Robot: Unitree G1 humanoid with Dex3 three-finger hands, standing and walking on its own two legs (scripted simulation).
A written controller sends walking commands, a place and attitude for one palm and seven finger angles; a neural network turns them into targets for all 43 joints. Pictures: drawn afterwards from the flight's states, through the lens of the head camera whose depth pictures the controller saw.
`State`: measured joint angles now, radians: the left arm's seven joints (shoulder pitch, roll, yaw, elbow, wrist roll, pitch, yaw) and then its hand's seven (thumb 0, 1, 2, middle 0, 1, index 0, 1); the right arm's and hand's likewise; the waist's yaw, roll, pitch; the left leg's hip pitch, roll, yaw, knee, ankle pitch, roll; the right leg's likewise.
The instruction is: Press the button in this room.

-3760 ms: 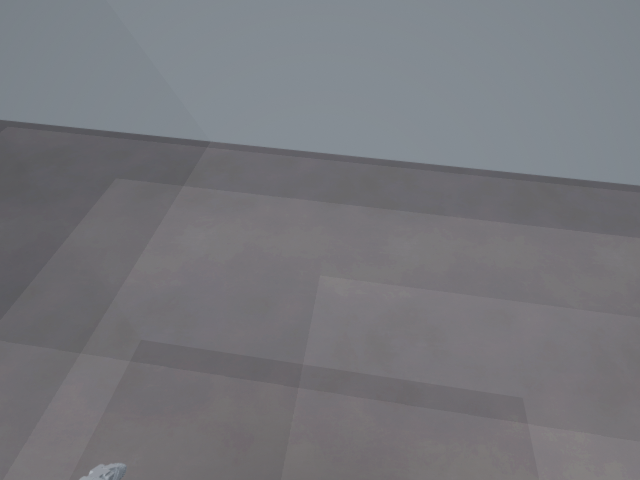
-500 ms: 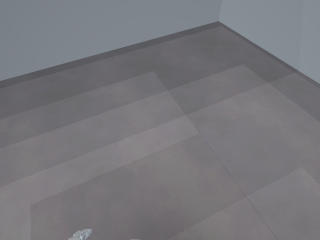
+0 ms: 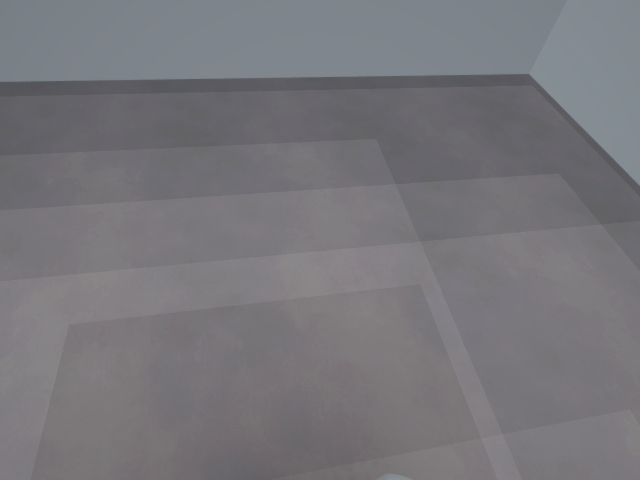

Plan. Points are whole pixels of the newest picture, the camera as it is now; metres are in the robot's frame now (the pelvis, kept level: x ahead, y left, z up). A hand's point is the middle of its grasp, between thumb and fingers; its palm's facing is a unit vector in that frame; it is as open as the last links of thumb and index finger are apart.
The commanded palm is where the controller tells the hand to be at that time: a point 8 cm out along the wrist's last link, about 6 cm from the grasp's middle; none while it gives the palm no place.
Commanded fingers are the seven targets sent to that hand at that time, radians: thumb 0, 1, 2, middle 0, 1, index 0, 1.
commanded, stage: turn or walk to find it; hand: left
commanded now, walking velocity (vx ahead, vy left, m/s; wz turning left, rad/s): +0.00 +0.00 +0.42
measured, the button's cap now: out of the picture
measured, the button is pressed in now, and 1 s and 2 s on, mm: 0 0 0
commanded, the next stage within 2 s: none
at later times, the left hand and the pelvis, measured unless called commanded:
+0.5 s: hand out of the picture +0.01 +0.16 -0.14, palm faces +0.23 -0.94 -0.26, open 7.4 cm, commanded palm none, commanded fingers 0.00 0.90 0.90 -0.20 -0.30 -0.20 -0.30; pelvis -0.02 -0.04 +0.00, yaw +13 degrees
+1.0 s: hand out of the picture -0.09 +0.21 -0.16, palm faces +0.45 -0.85 -0.26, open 7.4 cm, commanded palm none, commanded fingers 0.00 0.90 0.90 -0.20 -0.30 -0.20 -0.30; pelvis -0.05 -0.01 +0.01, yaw +25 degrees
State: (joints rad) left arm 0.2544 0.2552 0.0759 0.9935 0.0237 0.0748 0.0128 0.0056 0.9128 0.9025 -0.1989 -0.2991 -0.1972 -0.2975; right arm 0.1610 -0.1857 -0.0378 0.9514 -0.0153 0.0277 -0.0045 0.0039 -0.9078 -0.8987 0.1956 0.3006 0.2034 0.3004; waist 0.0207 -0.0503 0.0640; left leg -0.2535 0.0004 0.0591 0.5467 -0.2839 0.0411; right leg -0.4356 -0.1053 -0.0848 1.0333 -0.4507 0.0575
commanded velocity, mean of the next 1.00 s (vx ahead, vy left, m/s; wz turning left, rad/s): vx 0.00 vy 0.00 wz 0.42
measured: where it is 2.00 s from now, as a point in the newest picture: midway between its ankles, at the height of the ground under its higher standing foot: outside the picture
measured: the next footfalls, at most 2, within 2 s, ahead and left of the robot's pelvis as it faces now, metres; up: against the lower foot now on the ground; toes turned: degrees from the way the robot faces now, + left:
right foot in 0.32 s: +0.03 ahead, -0.14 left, +0.00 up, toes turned +4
left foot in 0.72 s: -0.05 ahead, +0.10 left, +0.00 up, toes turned +24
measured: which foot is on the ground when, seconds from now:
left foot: down 0.00-0.32, up 0.34-0.70, down 0.72-1.00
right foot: up 0.00-0.30, down 0.32-0.72, up 0.74-1.00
